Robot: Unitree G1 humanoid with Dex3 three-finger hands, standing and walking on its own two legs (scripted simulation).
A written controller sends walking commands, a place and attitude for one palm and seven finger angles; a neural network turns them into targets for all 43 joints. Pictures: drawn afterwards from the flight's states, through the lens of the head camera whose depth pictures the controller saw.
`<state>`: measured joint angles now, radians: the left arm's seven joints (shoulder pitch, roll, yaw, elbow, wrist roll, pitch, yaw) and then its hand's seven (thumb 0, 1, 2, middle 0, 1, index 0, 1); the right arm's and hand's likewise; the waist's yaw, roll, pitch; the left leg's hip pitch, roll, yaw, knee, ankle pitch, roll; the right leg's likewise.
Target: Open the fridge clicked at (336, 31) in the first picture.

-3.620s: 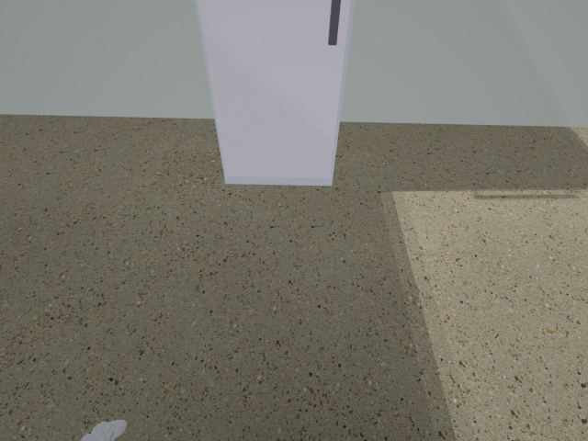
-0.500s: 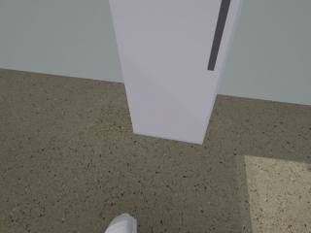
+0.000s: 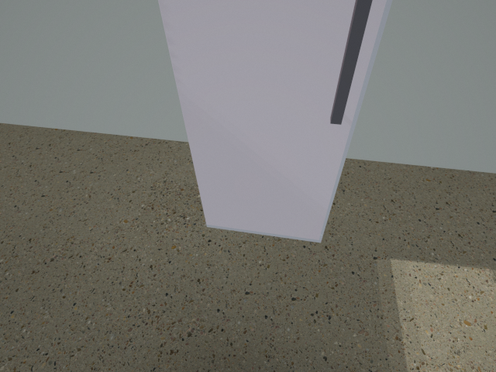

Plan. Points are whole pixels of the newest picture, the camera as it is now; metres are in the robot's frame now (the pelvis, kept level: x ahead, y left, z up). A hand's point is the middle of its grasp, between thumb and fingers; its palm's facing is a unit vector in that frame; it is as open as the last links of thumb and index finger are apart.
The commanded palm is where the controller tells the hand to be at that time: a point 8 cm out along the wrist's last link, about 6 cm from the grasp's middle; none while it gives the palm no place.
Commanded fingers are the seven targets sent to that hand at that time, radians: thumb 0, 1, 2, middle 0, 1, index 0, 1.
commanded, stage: take the last steps up to it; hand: right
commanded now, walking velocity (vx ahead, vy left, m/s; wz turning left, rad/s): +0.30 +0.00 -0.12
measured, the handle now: (357, 20) +0.76 -0.18 +0.24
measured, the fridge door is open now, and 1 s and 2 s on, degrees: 0 0 0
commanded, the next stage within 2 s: come to a stop and stand still in 0.94 s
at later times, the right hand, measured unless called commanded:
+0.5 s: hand out of the picture +0.10 -0.15 -0.16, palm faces +0.09 +0.97 -0.21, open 7.4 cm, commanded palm none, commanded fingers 0.00 -0.90 -0.90 0.20 0.30 0.20 0.30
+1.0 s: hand out of the picture +0.16 -0.17 -0.17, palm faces +0.14 +0.98 -0.14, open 7.4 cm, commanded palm none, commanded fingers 0.00 -0.90 -0.90 0.20 0.30 0.20 0.30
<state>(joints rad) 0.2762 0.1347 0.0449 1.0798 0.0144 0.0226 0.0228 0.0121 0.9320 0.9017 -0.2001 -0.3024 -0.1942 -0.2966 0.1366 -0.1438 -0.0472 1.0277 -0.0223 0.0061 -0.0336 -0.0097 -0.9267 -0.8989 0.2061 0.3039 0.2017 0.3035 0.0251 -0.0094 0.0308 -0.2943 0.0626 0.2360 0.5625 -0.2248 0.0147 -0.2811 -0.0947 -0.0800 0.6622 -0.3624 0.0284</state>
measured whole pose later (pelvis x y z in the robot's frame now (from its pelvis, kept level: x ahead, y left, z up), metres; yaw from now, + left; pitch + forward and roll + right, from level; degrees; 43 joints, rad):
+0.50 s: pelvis +0.08 +0.03 +0.01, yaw -3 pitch -1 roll +0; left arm 0.38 0.14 0.05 1.15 0.02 0.01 0.01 0.00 0.91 0.90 -0.20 -0.30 -0.20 -0.30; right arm 0.26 -0.14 -0.05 1.07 -0.03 -0.04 0.00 0.01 -0.92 -0.90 0.20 0.30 0.20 0.30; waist 0.01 -0.05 0.04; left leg -0.26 0.04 0.14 0.57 -0.29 0.02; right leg -0.24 -0.05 -0.05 0.77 -0.47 -0.01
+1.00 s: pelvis +0.23 -0.02 +0.01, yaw -3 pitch -2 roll +1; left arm 0.13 0.12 0.05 1.00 0.01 -0.06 0.02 -0.01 0.92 0.90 -0.20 -0.30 -0.20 -0.30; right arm 0.38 -0.14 -0.05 1.16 -0.02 -0.02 -0.01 0.01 -0.91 -0.90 0.20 0.30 0.20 0.30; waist -0.04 0.03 0.09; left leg -0.32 0.07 0.07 1.10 -0.47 0.00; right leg -0.31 -0.05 -0.17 0.58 -0.24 -0.05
